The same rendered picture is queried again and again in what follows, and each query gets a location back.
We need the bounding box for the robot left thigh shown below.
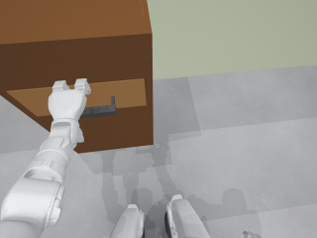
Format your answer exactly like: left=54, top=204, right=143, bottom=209
left=109, top=208, right=145, bottom=238

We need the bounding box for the handle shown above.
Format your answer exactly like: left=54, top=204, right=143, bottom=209
left=52, top=96, right=117, bottom=119

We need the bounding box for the right robot shin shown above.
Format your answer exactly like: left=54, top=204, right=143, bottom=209
left=169, top=194, right=189, bottom=238

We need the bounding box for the cabinet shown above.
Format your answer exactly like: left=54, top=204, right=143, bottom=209
left=0, top=0, right=154, bottom=154

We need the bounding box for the drawer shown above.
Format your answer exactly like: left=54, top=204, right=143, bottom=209
left=7, top=78, right=147, bottom=117

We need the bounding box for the robot left forearm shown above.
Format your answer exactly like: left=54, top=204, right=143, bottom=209
left=0, top=118, right=79, bottom=220

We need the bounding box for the robot left hand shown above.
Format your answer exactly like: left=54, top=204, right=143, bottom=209
left=48, top=78, right=91, bottom=143

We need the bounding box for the left robot upper arm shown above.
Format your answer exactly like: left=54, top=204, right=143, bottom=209
left=0, top=177, right=65, bottom=238

